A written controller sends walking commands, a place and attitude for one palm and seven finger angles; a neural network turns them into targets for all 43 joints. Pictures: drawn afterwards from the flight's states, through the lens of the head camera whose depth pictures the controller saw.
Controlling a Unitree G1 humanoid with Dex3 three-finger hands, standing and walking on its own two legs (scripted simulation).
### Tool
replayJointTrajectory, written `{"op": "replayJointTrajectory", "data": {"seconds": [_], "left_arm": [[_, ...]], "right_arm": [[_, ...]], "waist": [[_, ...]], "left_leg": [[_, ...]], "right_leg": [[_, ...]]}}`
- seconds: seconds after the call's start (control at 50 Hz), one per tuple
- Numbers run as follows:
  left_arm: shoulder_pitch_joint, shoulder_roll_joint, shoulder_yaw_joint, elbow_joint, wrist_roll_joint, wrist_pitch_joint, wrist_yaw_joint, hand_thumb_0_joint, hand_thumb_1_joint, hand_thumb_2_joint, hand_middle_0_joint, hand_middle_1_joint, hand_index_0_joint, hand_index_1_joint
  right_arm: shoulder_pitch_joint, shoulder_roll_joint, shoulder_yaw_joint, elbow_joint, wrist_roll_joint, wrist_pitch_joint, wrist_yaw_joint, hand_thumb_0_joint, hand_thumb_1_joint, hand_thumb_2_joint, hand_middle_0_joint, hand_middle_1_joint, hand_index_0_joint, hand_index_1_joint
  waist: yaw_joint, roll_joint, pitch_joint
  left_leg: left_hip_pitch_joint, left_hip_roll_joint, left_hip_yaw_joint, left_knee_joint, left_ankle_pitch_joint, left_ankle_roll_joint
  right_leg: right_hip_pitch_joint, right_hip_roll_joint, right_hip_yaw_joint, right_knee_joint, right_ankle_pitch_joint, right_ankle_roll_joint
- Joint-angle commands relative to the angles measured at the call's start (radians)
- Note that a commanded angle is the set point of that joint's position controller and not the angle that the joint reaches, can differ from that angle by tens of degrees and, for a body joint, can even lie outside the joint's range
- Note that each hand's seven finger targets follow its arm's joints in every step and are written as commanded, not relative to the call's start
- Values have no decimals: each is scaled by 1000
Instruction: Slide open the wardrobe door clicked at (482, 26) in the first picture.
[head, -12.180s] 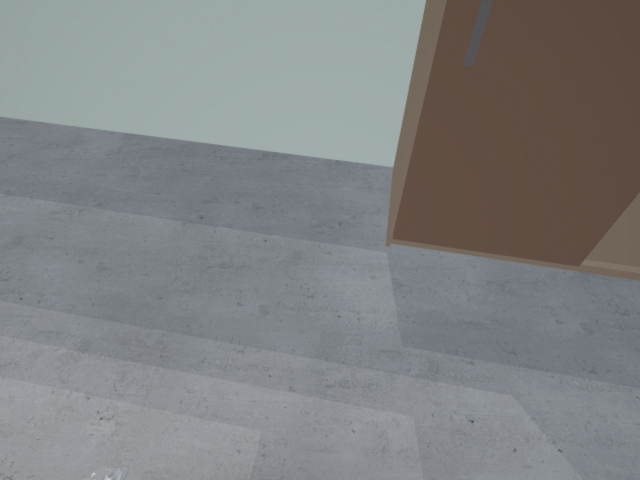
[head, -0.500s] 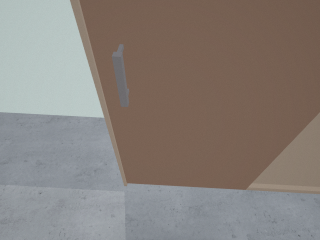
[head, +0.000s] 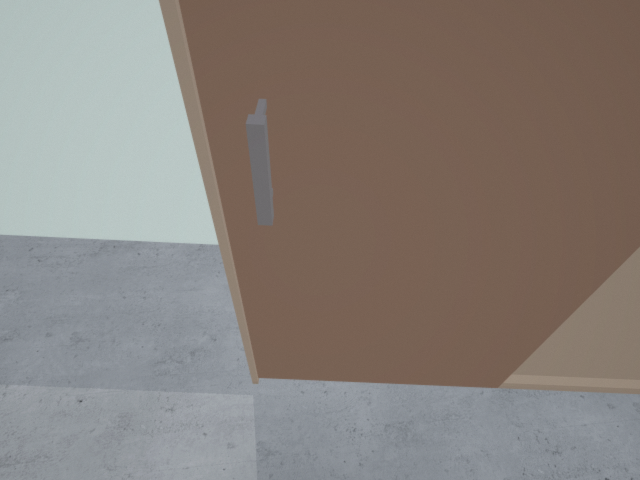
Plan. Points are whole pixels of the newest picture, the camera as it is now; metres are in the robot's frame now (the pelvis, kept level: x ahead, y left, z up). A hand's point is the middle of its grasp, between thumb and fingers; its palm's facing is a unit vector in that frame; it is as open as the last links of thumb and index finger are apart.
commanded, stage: come to a stop and stand still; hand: left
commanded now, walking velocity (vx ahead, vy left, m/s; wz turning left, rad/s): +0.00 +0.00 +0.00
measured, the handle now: (263, 165) +0.49 +0.11 +0.13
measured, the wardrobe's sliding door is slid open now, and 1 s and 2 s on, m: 0.00 0.00 0.00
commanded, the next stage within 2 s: look again from close up in 0.26 s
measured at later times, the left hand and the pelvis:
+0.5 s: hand out of the picture +0.01 +0.20 -0.17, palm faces -0.01 -0.97 -0.25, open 7.4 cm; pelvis +0.00 +0.00 +0.00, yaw +0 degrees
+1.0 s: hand out of the picture +0.03 +0.19 -0.16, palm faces -0.03 -0.97 -0.25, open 7.4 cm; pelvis +0.00 -0.02 +0.01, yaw -1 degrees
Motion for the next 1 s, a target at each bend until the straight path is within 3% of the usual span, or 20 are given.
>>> {"op": "replayJointTrajectory", "data": {"seconds": [0.0,0.22,0.38,0.6,0.78,0.98], "left_arm": [[64,118,25,-25,5,-14,-1,0,900,900,-200,-300,-200,-300],[46,150,25,-2,7,-17,-6,0,900,900,-200,-300,-200,-300],[25,172,24,5,6,-13,-10,0,900,900,-200,-300,-200,-300],[4,200,26,5,6,-19,-12,0,900,900,-200,-300,-200,-300],[-12,204,25,9,3,-18,-15,0,900,900,-200,-300,-200,-300],[-17,204,26,13,2,-20,-15,0,900,900,-200,-300,-200,-300]], "right_arm": [[14,-138,-28,-47,6,-14,-12,0,-900,-900,200,300,200,300],[-48,-179,-33,-42,10,-17,-12,0,-900,-900,200,300,200,300],[-77,-200,-33,-33,9,-12,-8,0,-900,-900,200,300,200,300],[-93,-209,-30,-15,10,-14,-5,0,-900,-900,200,300,200,300],[-95,-217,-27,-1,9,-12,-4,0,-900,-900,200,300,200,300],[-93,-216,-25,11,10,-12,-7,0,-900,-900,200,300,200,300]], "waist": [[11,44,23],[10,20,-6],[10,15,22],[16,-4,1],[14,8,13],[13,0,-1]], "left_leg": [[79,126,-166,-147,56,3],[143,128,-144,-135,146,1],[131,132,-156,-176,60,-5],[151,132,-149,-167,127,-7],[150,132,-149,-188,84,-17],[169,136,-139,-176,135,-20]], "right_leg": [[-83,-44,40,-88,97,-61],[-73,-64,57,-114,164,-57],[-84,-65,59,-136,107,-56],[-61,-73,71,-153,152,-59],[-73,-74,77,-169,116,-61],[-62,-76,83,-177,158,-61]]}}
